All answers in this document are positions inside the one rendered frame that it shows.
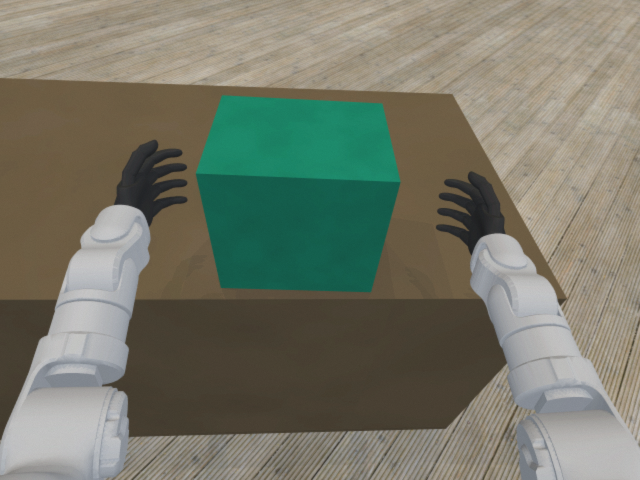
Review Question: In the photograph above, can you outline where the left robot upper arm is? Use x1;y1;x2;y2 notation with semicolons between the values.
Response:
0;386;129;480

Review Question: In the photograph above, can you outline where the right robot upper arm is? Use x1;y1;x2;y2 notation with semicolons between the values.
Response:
516;409;640;480

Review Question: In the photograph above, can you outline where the pedestal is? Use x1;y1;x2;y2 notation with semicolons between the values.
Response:
0;78;567;440

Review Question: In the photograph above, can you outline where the robot right hand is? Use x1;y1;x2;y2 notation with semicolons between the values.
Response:
436;171;506;256

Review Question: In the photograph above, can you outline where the robot left hand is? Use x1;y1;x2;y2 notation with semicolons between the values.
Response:
114;140;187;227

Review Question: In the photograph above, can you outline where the robot right forearm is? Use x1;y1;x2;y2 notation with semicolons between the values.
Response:
470;233;640;457

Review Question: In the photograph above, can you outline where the carton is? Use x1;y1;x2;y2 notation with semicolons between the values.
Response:
196;95;400;292

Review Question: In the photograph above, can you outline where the robot left forearm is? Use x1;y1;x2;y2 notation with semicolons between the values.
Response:
0;205;150;475

